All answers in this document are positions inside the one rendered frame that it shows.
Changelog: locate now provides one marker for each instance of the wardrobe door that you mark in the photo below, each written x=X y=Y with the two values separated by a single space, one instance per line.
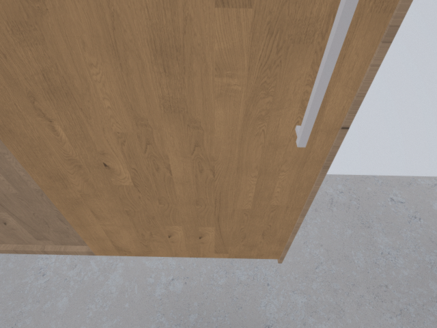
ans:
x=166 y=128
x=27 y=216

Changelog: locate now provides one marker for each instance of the handle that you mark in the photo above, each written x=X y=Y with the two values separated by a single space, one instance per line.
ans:
x=337 y=36

